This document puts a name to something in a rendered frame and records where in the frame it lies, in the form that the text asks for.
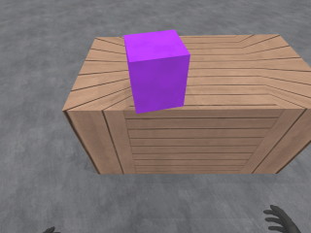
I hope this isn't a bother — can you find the robot right hand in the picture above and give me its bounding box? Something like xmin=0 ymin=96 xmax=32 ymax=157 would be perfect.
xmin=263 ymin=205 xmax=301 ymax=233

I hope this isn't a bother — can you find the carton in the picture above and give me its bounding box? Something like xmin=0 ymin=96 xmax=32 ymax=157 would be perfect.
xmin=123 ymin=29 xmax=190 ymax=114

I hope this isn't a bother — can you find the pedestal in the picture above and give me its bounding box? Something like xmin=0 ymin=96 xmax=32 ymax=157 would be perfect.
xmin=62 ymin=34 xmax=311 ymax=175

